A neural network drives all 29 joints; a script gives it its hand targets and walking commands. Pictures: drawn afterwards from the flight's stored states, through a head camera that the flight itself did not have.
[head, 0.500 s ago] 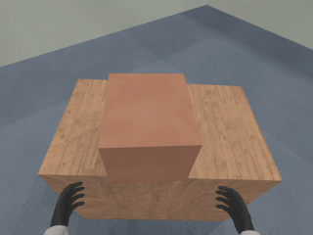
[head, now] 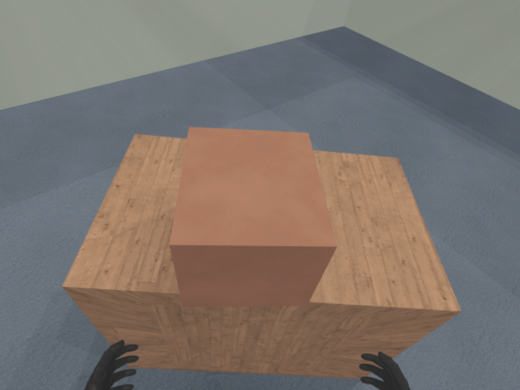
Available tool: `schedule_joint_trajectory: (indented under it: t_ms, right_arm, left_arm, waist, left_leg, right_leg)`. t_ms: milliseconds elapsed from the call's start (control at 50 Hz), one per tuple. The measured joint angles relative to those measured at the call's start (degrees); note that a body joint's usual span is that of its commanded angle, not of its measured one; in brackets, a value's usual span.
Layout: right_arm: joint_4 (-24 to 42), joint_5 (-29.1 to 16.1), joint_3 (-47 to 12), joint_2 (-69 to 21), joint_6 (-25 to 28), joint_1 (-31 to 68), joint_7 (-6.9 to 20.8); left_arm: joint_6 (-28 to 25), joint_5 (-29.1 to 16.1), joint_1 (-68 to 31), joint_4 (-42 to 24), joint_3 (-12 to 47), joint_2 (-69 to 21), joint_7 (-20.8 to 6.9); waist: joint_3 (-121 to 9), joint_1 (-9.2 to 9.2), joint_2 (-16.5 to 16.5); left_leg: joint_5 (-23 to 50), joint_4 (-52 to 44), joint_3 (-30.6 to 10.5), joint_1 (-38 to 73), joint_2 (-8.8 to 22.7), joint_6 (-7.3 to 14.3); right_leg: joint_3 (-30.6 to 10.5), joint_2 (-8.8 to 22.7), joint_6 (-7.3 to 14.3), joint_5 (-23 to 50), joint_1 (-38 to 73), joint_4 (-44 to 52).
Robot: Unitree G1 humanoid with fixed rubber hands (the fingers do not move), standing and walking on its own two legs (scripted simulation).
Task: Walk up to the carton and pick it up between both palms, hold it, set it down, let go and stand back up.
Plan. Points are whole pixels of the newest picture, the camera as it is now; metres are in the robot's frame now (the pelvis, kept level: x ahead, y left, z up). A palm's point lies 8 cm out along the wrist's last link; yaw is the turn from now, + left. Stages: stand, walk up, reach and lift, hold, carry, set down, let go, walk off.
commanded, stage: set down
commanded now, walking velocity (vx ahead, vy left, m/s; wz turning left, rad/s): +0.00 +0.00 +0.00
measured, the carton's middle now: (248, 216) +0.45 +0.04 -0.04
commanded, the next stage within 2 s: let go in 1.20 s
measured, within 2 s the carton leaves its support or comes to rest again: neither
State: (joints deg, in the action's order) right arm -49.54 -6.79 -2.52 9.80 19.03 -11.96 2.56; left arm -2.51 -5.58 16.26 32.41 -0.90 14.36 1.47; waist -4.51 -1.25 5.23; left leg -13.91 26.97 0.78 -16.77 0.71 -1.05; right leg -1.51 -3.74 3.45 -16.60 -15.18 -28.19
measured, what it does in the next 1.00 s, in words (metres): stands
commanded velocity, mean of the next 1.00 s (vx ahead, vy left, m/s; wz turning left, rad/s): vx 0.00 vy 0.00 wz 0.00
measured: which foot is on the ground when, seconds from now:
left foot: down 0.00-1.00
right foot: down 0.00-1.00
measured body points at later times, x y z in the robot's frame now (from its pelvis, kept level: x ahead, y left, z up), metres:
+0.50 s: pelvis +0.00 +0.02 +0.00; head +0.01 +0.04 +0.45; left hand +0.15 +0.25 -0.11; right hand +0.16 -0.20 -0.10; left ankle +0.00 +0.13 -0.74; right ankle -0.03 -0.08 -0.74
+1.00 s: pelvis -0.01 +0.03 +0.00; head +0.06 +0.05 +0.44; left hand +0.14 +0.26 -0.14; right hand +0.14 -0.18 -0.15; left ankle +0.00 +0.13 -0.74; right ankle -0.03 -0.08 -0.74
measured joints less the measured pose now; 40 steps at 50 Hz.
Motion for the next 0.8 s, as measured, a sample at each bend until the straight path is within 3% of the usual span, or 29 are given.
schedule_joint_trajectory:
  t_ms: [400,800]
  right_arm:
    - [4.80,3.64,4.79,-2.34,-14.49,2.96,0.47]
    - [-3.75,5.82,7.81,-4.06,-22.97,12.87,-1.15]
  left_arm:
    - [16.67,3.96,-3.50,-4.30,-0.01,-2.92,-0.53]
    - [29.68,7.06,-12.03,-0.30,-1.36,-2.23,-0.52]
  waist:
    - [2.13,-0.04,-1.50]
    - [6.30,-0.70,-2.56]
  left_leg:
    - [0.53,-1.31,0.82,2.14,-0.27,1.09]
    - [-0.59,1.79,1.60,-1.12,0.05,1.93]
  right_leg:
    - [-0.55,0.47,-1.07,1.44,2.63,2.72]
    - [-1.02,0.33,-1.93,1.62,0.02,1.56]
